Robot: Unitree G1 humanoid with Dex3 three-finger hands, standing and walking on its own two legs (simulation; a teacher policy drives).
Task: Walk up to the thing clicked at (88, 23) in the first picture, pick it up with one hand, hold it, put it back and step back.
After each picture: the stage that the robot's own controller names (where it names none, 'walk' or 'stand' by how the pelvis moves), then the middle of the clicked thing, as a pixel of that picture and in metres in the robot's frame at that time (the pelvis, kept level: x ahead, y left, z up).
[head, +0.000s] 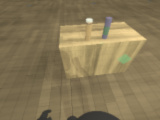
stand; (88, 30) +0.95 +0.08 +0.06
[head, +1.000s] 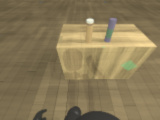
walk; (89, 32) +0.86 +0.10 +0.07
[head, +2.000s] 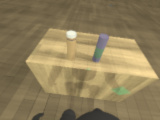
walk; (71, 47) +0.54 +0.20 +0.08
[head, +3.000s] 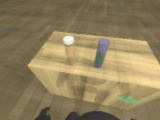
stand; (70, 52) +0.49 +0.20 +0.08
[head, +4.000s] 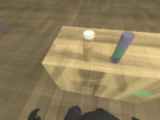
stand; (87, 48) +0.51 +0.06 +0.09
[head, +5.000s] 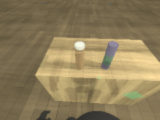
stand; (79, 57) +0.49 +0.11 +0.06
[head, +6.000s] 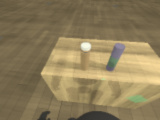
stand; (84, 58) +0.49 +0.07 +0.05
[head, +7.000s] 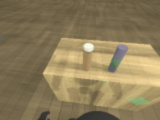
stand; (87, 58) +0.49 +0.05 +0.05
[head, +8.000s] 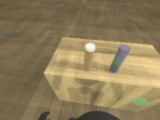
stand; (88, 58) +0.48 +0.04 +0.05
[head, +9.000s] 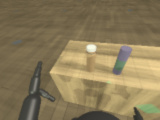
rise first; (90, 59) +0.49 +0.06 +0.06
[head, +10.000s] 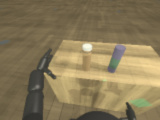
go down; (86, 58) +0.50 +0.05 +0.06
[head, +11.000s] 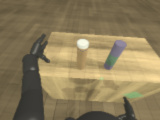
go down; (81, 56) +0.47 +0.05 +0.07
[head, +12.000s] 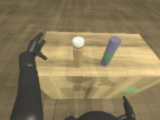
go down; (78, 54) +0.48 +0.06 +0.08
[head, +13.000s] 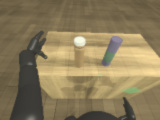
go down; (79, 54) +0.49 +0.06 +0.08
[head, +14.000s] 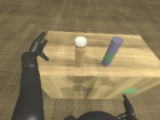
go down; (79, 54) +0.49 +0.06 +0.08
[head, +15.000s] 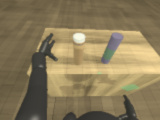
close in; (78, 51) +0.49 +0.06 +0.09
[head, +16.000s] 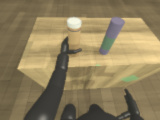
close; (74, 40) +0.52 +0.06 +0.13
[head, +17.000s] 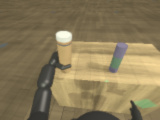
lift; (65, 55) +0.35 +0.16 +0.23
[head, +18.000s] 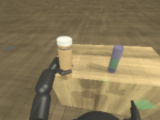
hold; (65, 60) +0.31 +0.16 +0.23
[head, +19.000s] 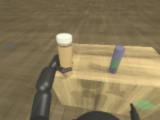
hold; (66, 58) +0.32 +0.16 +0.23
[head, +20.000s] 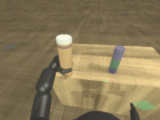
hold; (65, 59) +0.32 +0.16 +0.23
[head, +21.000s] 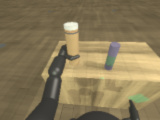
crouch; (72, 46) +0.41 +0.12 +0.24
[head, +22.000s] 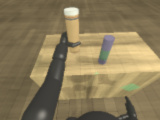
lower; (73, 33) +0.51 +0.08 +0.24
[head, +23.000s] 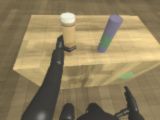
lower; (69, 37) +0.53 +0.08 +0.13
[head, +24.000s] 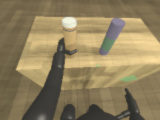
lower; (70, 41) +0.51 +0.09 +0.13
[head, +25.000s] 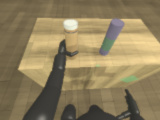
lower; (71, 42) +0.50 +0.08 +0.13
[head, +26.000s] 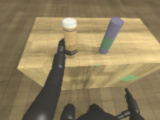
lower; (70, 41) +0.51 +0.08 +0.13
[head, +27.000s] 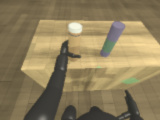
open; (74, 45) +0.49 +0.07 +0.12
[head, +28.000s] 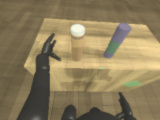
sink last; (77, 46) +0.48 +0.07 +0.12
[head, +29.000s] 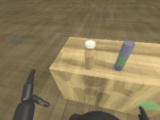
sink last; (89, 56) +0.49 +0.07 +0.09
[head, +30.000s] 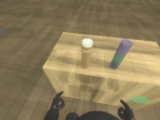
stand; (86, 55) +0.48 +0.07 +0.08
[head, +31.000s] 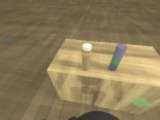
stand; (86, 58) +0.50 +0.07 +0.06
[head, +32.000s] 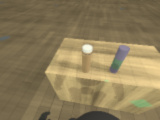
stand; (86, 60) +0.47 +0.06 +0.05
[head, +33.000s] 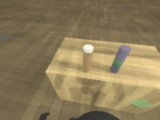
stand; (87, 60) +0.47 +0.06 +0.05
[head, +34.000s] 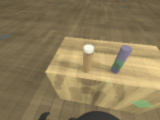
stand; (87, 60) +0.47 +0.05 +0.05
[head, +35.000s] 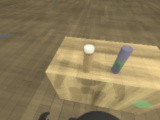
stand; (87, 60) +0.46 +0.05 +0.05
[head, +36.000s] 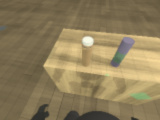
walk; (86, 53) +0.49 +0.07 +0.06
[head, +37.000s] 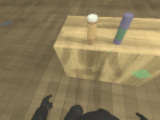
walk; (91, 31) +0.69 +0.06 +0.08
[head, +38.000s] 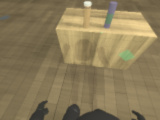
walk; (86, 16) +0.98 +0.13 +0.08
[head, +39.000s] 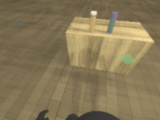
stand; (92, 22) +1.10 +0.07 +0.07
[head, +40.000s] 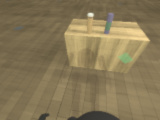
stand; (89, 24) +1.12 +0.07 +0.05
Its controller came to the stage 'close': yes
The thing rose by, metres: 0.18
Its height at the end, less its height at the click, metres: +0.00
